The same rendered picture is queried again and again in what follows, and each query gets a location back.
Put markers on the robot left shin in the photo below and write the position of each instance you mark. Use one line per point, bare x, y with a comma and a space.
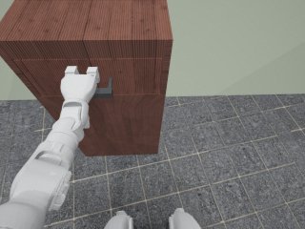
121, 213

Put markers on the left robot forearm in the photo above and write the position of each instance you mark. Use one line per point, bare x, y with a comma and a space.
62, 141

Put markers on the drawer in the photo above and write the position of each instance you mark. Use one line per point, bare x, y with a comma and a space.
130, 75

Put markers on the handle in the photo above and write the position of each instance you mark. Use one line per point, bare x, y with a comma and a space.
104, 92

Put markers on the robot right thigh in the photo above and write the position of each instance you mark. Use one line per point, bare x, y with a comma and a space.
182, 220

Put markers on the cabinet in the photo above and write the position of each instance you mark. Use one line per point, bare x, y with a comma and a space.
124, 124

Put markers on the robot left upper arm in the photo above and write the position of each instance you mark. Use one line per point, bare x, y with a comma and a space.
42, 187

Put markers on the robot left hand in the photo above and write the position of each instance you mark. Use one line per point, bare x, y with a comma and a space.
80, 86

